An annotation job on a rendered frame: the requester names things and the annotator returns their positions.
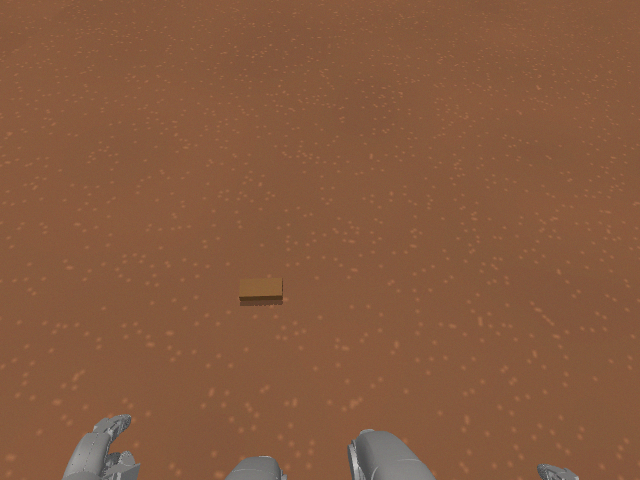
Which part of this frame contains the small box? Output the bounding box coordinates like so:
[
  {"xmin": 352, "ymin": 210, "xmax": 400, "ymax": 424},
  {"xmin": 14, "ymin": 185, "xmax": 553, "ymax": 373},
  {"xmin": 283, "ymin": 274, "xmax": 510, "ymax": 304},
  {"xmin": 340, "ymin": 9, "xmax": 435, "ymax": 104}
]
[{"xmin": 239, "ymin": 278, "xmax": 282, "ymax": 301}]

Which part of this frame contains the right robot hand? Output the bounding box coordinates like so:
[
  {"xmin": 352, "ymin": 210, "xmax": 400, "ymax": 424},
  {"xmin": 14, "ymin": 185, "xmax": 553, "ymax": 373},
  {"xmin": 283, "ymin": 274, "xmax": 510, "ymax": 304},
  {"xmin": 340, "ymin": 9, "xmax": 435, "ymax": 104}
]
[{"xmin": 537, "ymin": 464, "xmax": 579, "ymax": 480}]

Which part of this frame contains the left robot hand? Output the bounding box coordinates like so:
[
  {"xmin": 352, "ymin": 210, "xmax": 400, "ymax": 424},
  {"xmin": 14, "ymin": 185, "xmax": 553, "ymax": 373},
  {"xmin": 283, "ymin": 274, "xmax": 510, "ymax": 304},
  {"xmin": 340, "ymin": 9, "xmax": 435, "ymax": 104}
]
[{"xmin": 62, "ymin": 414, "xmax": 141, "ymax": 480}]

